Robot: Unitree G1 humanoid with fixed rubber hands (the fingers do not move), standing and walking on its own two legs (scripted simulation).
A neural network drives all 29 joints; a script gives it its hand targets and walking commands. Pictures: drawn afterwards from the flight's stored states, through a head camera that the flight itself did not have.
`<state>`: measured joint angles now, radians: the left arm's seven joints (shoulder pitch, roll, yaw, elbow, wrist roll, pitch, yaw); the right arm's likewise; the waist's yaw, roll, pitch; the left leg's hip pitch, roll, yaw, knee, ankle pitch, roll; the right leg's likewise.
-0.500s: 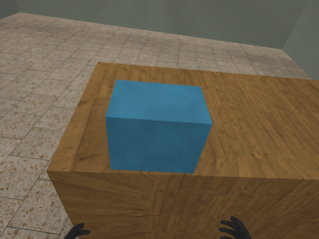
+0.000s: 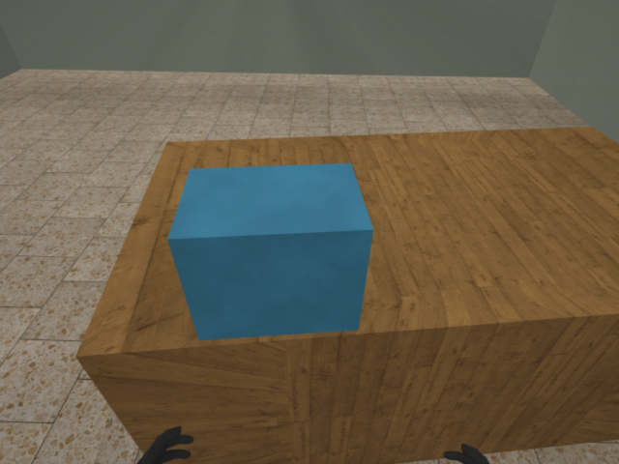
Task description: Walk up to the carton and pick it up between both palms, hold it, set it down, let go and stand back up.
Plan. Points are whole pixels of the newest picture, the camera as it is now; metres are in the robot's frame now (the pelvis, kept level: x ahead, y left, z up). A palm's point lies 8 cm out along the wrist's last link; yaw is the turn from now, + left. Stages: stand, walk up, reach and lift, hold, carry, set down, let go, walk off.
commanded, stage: stand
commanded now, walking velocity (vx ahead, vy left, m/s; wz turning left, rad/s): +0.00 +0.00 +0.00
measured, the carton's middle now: (275, 250) +0.48 +0.06 +0.02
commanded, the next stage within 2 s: none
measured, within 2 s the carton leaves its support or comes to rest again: neither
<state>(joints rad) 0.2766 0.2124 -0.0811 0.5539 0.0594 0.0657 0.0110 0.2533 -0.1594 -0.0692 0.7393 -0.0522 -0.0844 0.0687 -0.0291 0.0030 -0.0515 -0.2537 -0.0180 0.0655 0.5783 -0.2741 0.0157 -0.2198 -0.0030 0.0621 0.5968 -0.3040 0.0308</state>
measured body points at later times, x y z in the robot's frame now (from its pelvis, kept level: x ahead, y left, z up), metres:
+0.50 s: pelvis +0.06 +0.01 +0.01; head +0.01 +0.02 +0.46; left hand +0.03 +0.23 -0.15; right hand +0.02 -0.21 -0.15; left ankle +0.05 +0.09 -0.73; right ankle +0.03 -0.13 -0.73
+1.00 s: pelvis +0.09 +0.02 +0.01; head +0.07 +0.02 +0.46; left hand +0.04 +0.20 -0.16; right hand +0.06 -0.19 -0.16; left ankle +0.05 +0.09 -0.73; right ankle +0.03 -0.13 -0.73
